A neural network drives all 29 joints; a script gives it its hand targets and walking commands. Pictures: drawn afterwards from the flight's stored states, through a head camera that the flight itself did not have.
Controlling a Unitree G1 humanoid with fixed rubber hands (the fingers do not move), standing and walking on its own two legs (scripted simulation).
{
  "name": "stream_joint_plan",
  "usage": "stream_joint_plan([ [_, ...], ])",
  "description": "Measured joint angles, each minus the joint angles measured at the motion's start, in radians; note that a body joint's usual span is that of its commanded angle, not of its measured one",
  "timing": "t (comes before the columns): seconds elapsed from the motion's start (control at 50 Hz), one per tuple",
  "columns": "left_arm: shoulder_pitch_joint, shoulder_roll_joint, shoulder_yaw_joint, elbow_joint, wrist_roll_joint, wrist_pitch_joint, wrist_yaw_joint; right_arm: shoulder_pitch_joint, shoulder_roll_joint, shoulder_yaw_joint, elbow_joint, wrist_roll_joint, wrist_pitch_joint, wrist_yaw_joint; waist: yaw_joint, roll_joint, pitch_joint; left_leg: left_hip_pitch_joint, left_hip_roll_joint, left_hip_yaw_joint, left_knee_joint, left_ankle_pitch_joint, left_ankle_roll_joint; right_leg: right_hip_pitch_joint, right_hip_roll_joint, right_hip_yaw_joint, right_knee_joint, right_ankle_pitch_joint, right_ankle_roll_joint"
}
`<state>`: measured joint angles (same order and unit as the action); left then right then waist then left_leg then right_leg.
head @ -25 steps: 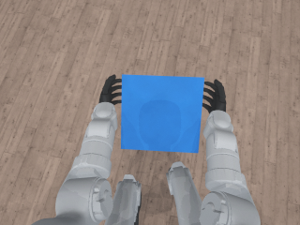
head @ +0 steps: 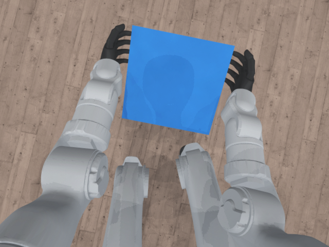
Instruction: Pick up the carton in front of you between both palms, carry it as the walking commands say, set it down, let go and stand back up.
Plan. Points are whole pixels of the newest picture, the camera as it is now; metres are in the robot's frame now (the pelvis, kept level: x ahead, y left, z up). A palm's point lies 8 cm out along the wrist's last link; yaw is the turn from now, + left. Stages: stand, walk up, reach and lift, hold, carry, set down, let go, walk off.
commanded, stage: set down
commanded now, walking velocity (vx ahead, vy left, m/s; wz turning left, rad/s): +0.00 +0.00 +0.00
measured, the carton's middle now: (174, 77) +0.49 -0.08 -0.23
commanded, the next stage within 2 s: none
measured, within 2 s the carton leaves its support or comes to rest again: rests again in 1.56 s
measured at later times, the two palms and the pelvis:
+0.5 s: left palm (126, 57) +0.57 +0.04 -0.24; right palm (227, 87) +0.45 -0.23 -0.23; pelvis -0.01 +0.01 -0.08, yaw -2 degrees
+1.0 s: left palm (124, 55) +0.57 +0.05 -0.25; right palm (228, 84) +0.45 -0.23 -0.24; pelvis -0.01 +0.02 -0.10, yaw -3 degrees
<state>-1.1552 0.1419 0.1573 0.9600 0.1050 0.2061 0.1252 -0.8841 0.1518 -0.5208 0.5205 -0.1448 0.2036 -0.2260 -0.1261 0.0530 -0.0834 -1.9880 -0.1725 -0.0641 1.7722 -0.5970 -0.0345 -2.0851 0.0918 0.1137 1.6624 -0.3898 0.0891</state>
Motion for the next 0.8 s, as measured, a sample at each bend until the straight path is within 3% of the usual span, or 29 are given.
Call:
stream_joint_plan([
  [0.36, -0.322, 0.122, -0.116, 0.184, -0.014, 0.016, -0.026, -0.238, -0.033, -0.097, 0.085, 0.0, 0.004, 0.004, -0.037, -0.021, 0.196, -0.216, -0.021, 0.003, 0.229, -0.01, -0.002, -0.196, 0.009, -0.016, 0.193, -0.001, 0.033],
  [0.44, -0.378, 0.138, -0.167, 0.191, -0.051, 0.006, -0.027, -0.289, -0.077, -0.092, 0.121, 0.026, 0.015, 0.022, -0.066, -0.036, 0.239, -0.237, -0.032, 0.002, 0.271, -0.018, 0.002, -0.208, -0.003, -0.024, 0.232, -0.016, 0.039],
  [0.5, -0.417, 0.13, -0.15, 0.236, -0.017, 0.01, -0.039, -0.301, -0.078, -0.134, 0.147, 0.025, 0.01, 0.044, -0.075, -0.051, 0.231, -0.255, -0.033, -0.006, 0.299, -0.031, 0.006, -0.22, -0.01, -0.039, 0.252, -0.03, 0.038],
  [0.62, -0.419, 0.101, -0.101, 0.24, 0.067, 0.012, -0.05, -0.308, -0.073, -0.211, 0.16, -0.013, 0.004, 0.084, -0.065, -0.043, 0.207, -0.28, -0.022, -0.006, 0.325, -0.048, 0.028, -0.233, -0.015, -0.051, 0.261, -0.048, 0.048],
  [0.8, -0.417, 0.085, -0.049, 0.242, 0.111, 0.001, -0.055, -0.311, -0.092, -0.241, 0.178, -0.045, -0.013, 0.144, -0.064, -0.027, 0.196, -0.299, -0.009, 0.016, 0.328, -0.041, 0.053, -0.243, -0.027, -0.046, 0.263, -0.05, 0.056],
])
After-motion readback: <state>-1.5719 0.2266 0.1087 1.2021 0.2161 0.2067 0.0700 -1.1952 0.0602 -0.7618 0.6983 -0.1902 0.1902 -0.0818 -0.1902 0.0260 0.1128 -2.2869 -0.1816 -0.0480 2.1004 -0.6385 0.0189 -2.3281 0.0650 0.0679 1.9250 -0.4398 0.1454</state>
